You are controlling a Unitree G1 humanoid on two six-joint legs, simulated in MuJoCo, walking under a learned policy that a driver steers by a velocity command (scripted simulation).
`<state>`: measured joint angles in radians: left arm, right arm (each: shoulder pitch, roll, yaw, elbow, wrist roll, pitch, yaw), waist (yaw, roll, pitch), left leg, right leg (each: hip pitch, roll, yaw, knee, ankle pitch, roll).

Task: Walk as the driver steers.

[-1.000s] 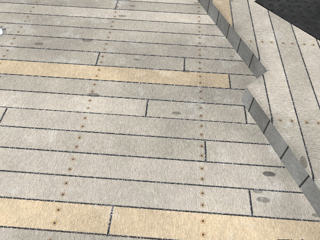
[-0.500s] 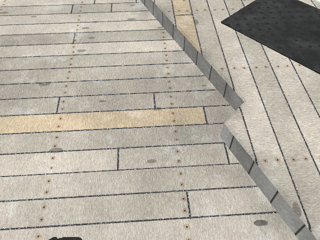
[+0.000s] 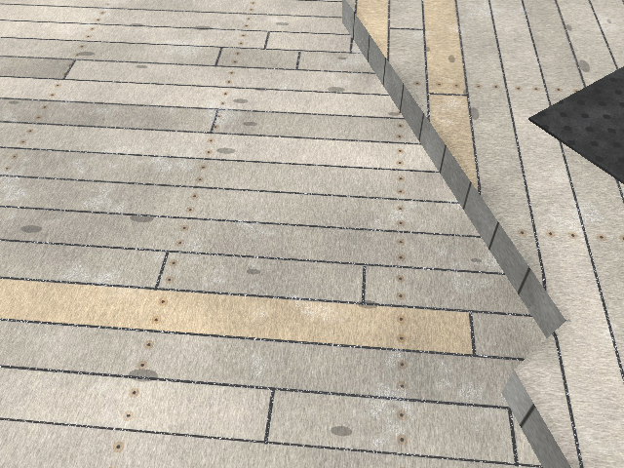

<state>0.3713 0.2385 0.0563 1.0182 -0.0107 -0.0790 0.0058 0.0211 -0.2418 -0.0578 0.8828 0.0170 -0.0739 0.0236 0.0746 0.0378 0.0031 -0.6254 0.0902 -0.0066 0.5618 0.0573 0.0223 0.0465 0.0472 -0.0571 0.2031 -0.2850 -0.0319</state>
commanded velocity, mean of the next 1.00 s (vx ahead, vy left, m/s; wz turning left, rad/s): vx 0.50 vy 0.00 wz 0.00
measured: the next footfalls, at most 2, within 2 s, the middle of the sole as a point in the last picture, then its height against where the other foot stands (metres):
left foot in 0.08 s outside the picture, level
right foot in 0.64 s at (400, 444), level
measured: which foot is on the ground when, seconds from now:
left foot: up 0.00-0.06, down 0.08-0.66, up 0.68-1.00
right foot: down 0.00-0.10, up 0.12-0.62, down 0.64-1.00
